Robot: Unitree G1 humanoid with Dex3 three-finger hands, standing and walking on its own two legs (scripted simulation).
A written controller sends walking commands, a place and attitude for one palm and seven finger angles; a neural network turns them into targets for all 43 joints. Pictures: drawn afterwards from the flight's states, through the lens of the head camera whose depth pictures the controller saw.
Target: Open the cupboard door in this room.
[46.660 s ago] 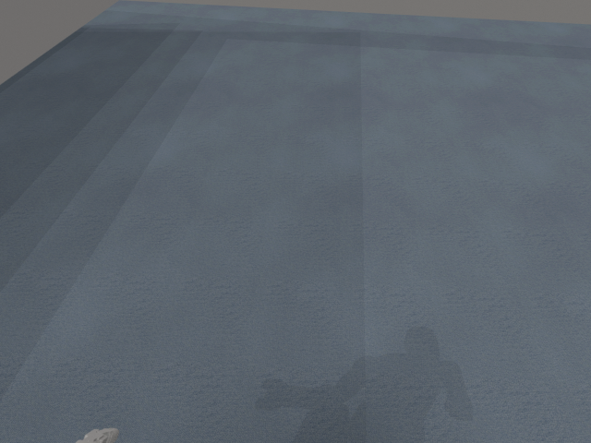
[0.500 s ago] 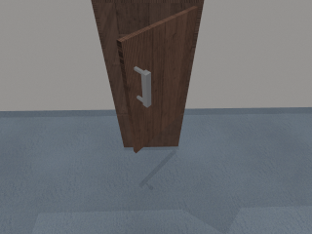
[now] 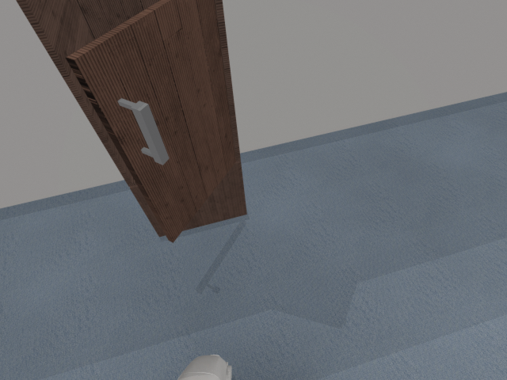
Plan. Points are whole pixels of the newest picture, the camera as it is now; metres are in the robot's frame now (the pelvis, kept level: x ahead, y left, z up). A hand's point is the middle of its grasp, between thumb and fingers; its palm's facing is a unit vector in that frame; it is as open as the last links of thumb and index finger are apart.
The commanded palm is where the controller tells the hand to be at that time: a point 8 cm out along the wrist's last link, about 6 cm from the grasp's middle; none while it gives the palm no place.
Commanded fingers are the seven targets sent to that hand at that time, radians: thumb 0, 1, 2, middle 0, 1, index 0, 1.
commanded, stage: walk to a spot facing it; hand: left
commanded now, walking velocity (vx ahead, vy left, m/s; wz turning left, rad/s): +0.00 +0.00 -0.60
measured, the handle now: (144, 132) +0.53 +0.27 +0.06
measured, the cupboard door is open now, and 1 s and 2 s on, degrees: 46 46 46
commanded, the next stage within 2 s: none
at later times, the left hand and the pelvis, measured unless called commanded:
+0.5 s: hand (152, 377) +0.14 +0.21 -0.16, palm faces -0.24 -0.94 -0.23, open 7.3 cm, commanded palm none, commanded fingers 0.00 0.90 0.90 -0.20 -0.30 -0.20 -0.30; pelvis +0.00 +0.02 +0.00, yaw -17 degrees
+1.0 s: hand (202, 338) +0.21 +0.13 -0.16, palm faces -0.56 -0.81 -0.16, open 7.3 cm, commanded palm none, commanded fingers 0.00 0.90 0.90 -0.20 -0.30 -0.20 -0.30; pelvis +0.02 +0.02 +0.01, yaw -36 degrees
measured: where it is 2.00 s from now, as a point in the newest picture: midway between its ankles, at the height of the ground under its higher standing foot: outside the picture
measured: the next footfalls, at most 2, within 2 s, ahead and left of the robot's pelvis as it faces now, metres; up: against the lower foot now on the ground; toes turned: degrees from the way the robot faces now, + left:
left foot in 0.28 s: +0.07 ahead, +0.16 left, +0.00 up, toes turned -11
right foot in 0.56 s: +0.01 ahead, -0.12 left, +0.00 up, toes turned -23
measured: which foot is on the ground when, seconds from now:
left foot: up 0.00-0.26, down 0.28-0.56, up 0.58-0.86, down 0.88-1.00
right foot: down 0.00-0.28, up 0.30-0.54, down 0.56-0.86, up 0.88-1.00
